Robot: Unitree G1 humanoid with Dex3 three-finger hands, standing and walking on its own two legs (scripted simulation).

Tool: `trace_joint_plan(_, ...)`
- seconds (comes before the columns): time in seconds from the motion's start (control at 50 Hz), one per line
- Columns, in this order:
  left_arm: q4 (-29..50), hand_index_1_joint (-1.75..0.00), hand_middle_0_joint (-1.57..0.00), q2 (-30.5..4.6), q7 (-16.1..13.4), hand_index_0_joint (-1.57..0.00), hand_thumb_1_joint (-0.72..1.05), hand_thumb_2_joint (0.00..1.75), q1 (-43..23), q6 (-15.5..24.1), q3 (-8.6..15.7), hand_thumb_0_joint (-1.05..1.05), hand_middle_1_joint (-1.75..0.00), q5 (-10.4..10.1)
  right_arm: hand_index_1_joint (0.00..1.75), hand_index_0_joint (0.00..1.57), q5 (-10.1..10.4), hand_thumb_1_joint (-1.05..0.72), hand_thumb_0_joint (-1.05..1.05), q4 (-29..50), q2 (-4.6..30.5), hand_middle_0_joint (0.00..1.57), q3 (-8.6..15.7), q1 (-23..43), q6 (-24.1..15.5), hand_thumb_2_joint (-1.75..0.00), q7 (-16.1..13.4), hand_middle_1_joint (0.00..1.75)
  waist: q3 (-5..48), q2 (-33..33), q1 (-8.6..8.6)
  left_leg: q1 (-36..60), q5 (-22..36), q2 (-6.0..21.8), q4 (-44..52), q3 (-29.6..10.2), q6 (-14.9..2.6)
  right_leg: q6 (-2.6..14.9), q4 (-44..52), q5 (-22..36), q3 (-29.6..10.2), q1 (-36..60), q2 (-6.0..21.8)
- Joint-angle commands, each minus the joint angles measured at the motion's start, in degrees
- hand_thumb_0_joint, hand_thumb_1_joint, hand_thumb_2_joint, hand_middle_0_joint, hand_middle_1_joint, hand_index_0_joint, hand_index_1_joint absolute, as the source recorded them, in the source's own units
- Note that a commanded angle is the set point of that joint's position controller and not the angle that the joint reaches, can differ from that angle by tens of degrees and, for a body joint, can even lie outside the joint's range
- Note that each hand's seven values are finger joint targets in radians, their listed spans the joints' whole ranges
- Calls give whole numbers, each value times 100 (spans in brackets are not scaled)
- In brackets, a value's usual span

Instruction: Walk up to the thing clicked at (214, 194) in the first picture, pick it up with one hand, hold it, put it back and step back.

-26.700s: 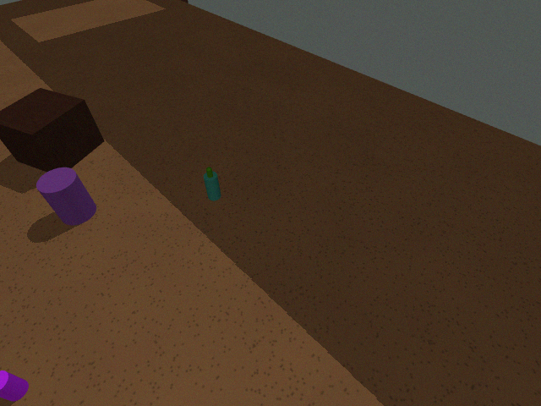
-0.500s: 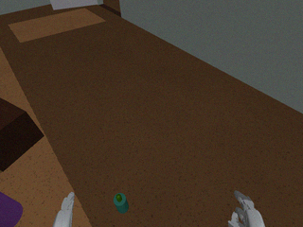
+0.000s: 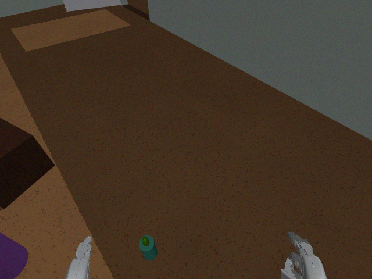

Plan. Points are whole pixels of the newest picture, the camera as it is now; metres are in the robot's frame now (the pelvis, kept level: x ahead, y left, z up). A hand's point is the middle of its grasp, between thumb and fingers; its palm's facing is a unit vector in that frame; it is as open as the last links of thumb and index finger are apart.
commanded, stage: home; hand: left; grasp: from the side
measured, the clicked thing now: (147, 246) +0.41 +0.20 -0.62
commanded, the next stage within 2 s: stand in 0.66 s
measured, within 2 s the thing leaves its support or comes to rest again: neither
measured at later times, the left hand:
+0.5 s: hand out of the picture +0.17 +0.18 -0.06, palm faces +0.10 -0.95 -0.28, open 17.5 cm
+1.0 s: hand (106, 278) +0.17 +0.19 -0.06, palm faces +0.10 -0.96 -0.28, open 14.7 cm
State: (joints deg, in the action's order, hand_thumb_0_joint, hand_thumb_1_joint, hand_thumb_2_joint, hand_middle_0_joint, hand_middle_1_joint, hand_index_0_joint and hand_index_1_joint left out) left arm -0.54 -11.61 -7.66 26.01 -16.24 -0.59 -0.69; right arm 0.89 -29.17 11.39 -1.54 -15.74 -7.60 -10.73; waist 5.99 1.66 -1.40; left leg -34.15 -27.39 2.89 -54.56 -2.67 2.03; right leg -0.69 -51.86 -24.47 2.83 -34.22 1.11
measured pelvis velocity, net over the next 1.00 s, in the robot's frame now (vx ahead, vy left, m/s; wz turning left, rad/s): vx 0.00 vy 0.01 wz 0.00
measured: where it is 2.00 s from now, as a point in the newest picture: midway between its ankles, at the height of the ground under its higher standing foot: outside the picture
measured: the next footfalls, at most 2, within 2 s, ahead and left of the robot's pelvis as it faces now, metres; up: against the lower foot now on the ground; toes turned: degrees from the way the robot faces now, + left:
none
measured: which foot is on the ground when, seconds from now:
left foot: down 0.00-1.00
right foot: down 0.00-1.00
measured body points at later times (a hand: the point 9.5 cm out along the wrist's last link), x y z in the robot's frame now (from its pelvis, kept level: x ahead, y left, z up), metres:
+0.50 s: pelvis +0.00 +0.00 +0.00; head +0.02 +0.00 +0.45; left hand +0.16 +0.23 -0.04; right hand +0.16 -0.24 -0.07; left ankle +0.00 +0.14 -0.69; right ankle +0.02 -0.13 -0.69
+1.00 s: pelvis +0.00 +0.01 +0.00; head +0.02 +0.01 +0.45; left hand +0.16 +0.24 -0.04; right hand +0.16 -0.23 -0.07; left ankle +0.00 +0.14 -0.69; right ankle +0.02 -0.13 -0.69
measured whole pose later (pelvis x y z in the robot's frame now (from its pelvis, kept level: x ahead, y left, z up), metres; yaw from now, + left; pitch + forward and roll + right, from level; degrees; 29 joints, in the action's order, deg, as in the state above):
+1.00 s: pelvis +0.00 +0.01 +0.00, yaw +0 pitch +7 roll -2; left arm -0.9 -11.6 -7.6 26.2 -16.0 -0.6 -0.4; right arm 0.6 -29.8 11.1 -1.5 -16.0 -7.9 -10.5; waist 6.1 1.8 -1.2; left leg -33.9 -28.0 2.8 -54.9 -2.4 1.6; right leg -1.1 -51.7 -24.8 2.5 -33.8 1.2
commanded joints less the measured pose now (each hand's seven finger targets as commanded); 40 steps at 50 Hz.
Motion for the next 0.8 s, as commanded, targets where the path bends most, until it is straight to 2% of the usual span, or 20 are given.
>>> trace_joint_plan(0.0, 981, -6, -5, -544, -79, -5, -56, 5, -78, 305, 329, 0, -6, 50, 30, 20, -40, -90, 0, 918, 657, 20, 264, 415, -280, -90, -50, 30, 542, -38, 3, 151, 1089, -276, 860, 264, -206, 66, 860, 896, 99, 494, -182)
trace_joint_plan(0.04, 1023, -5, -5, -538, -74, -5, -56, 5, -180, 309, 311, 0, -6, 47, 30, 20, -39, -90, 0, 907, 661, 20, 258, 428, -285, -90, -53, 30, 425, 33, -9, 138, 929, -275, 902, 282, -209, 69, 889, 753, 80, 409, -172)
trace_joint_plan(0.06, 1215, -5, -5, -571, -76, -5, -56, 5, -256, 332, 327, 0, -6, 47, 30, 20, -49, -90, 0, 905, 654, 20, 265, 411, -285, -90, -61, 30, 633, 46, -7, 228, 1039, -266, 879, 267, -206, 73, 876, 848, 75, 486, -179)
trace_joint_plan(0.1, 1180, -6, -5, -611, -98, -5, -56, 5, -243, 338, 352, 0, -6, 53, 30, 20, -44, -90, 0, 863, 655, 20, 259, 415, -296, -90, -61, 30, 563, 59, 33, 205, 1072, -256, 911, 245, -198, 86, 838, 854, 96, 498, -177)
trace_joint_plan(0.12, 986, -5, -5, -479, -80, -5, -56, 5, -80, 318, 272, 0, -6, 57, 30, 20, -58, -90, 0, 878, 650, 20, 262, 388, -298, -90, -60, 30, 523, 12, -5, 199, 1110, -260, 879, 264, -201, 79, 839, 891, 86, 466, -186)
trace_joint_plan(0.16, 1060, -6, -5, -521, -98, -5, -56, 5, -179, 327, 304, 0, -6, 63, 30, 20, -53, -90, 0, 885, 654, 20, 264, 408, -308, -90, -69, 30, 597, -30, 0, 222, 1128, -248, 893, 239, -200, 79, 815, 914, 109, 512, -193)
trace_joint_plan(0.3, 1037, -5, -5, -564, -96, -5, -58, 4, -194, 348, 354, 0, -5, 63, 30, 20, -54, -90, 0, 905, 651, 20, 260, 450, -330, -90, -56, 30, 434, 5, 63, 94, 807, -269, 947, 257, -205, 71, 908, 616, 108, 426, -179)
trace_joint_plan(0.32, 1000, -5, -5, -530, -86, -5, -57, 5, -171, 343, 310, 0, -5, 67, 30, 20, -61, -90, 0, 894, 632, 20, 244, 438, -331, -90, -53, 30, 404, -38, 27, 113, 841, -269, 920, 251, -209, 60, 921, 644, 107, 438, -173)
trace_joint_plan(0.36, 1236, -6, -5, -646, -96, -5, -55, 5, -238, 369, 388, 0, -6, 75, 30, 20, -58, -90, 0, 874, 626, 20, 258, 397, -333, -90, -67, 30, 570, 15, 45, 192, 956, -276, 877, 277, -208, 60, 911, 763, 75, 503, -162)
trace_joint_plan(0.38, 921, -5, -5, -488, -80, -5, -57, 4, -36, 338, 298, 0, -5, 68, 30, 20, -64, -90, 0, 886, 635, 20, 256, 403, -334, -90, -59, 30, 488, -56, 14, 116, 959, -282, 862, 277, -216, 53, 910, 781, 81, 451, -166)
trace_joint_plan(0.42, 951, -6, -5, -507, -81, -5, -55, 6, -147, 340, 316, 0, -6, 58, 30, 20, -55, -90, 0, 861, 644, 20, 262, 439, -334, -90, -56, 30, 366, -90, 20, 63, 870, -274, 898, 276, -219, 60, 904, 690, 92, 408, -168)
trace_joint_plan(0.5, 1127, -5, -5, -570, -83, -5, -57, 5, -140, 348, 341, 0, -6, 69, 30, 20, -55, -90, 0, 875, 655, 20, 271, 372, -333, -90, -74, 30, 655, -68, 1, 233, 1125, -269, 823, 284, -221, 50, 883, 949, 66, 524, -166)
trace_joint_plan(0.58, 1037, -5, -5, -525, -83, -5, -56, 5, -205, 331, 319, 0, -6, 73, 30, 20, -70, -90, 0, 842, 635, 20, 267, 411, -343, -90, -81, 30, 473, 3, -4, 154, 989, -262, 876, 273, -212, 56, 896, 813, 84, 440, -177)
trace_joint_plan(0.6, 1198, -6, -5, -588, -92, -5, -56, 5, -276, 349, 359, 0, -6, 65, 30, 20, -61, -90, 0, 866, 638, 20, 254, 414, -344, -90, -81, 30, 504, 52, 41, 162, 915, -267, 907, 275, -211, 67, 916, 738, 80, 463, -163)
trace_joint_plan(0.62, 997, -5, -5, -529, -83, -5, -58, 4, -169, 335, 322, 0, -5, 71, 30, 20, -64, -90, 0, 843, 636, 20, 249, 417, -350, -90, -74, 30, 421, -4, 10, 134, 903, -254, 917, 263, -209, 64, 889, 709, 93, 444, -179)
trace_joint_plan(0.66, 1141, -5, -5, -572, -90, -5, -56, 5, -74, 339, 385, 0, -5, 77, 30, 20, -61, -90, 0, 859, 643, 20, 273, 380, -351, -90, -79, 30, 660, 117, 63, 272, 1164, -251, 887, 270, -189, 82, 825, 935, 87, 528, -186)
trace_joint_plan(0.72, 1076, -5, -5, -475, -86, -5, -56, 5, -46, 320, 249, 0, -5, 64, 30, 20, -65, -90, 0, 831, 655, 20, 270, 388, -344, -90, -67, 30, 545, 75, 19, 273, 1374, -229, 887, 233, -176, 95, 770, 1107, 131, 548, -201)
trace_joint_plan(0.74, 1114, -5, -5, -496, -91, -5, -57, 4, -73, 318, 297, 0, -5, 56, 30, 20, -66, -90, 0, 828, 658, 20, 278, 378, -347, -90, -62, 30, 562, 113, 41, 262, 1422, -232, 861, 239, -175, 90, 784, 1164, 124, 546, -198)
trace_joint_plan(0.76, 1228, -13, -13, -591, -101, -13, -49, 12, -215, 339, 354, 0, -13, 73, 30, 20, -66, -90, 0, 794, 645, 20, 278, 355, -344, -90, -70, 30, 603, 76, 33, 297, 1421, -232, 849, 248, -179, 81, 783, 1170, 116, 552, -196)
trace_joint_plan(0.78, 925, -21, -20, -487, -80, -20, -41, 20, -73, 308, 277, 0, -21, 72, 30, 20, -65, -90, 0, 817, 653, 20, 278, 363, -337, -90, -63, 30, 457, 0, -3, 217, 1353, -246, 841, 263, -195, 65, 835, 1127, 111, 485, -189)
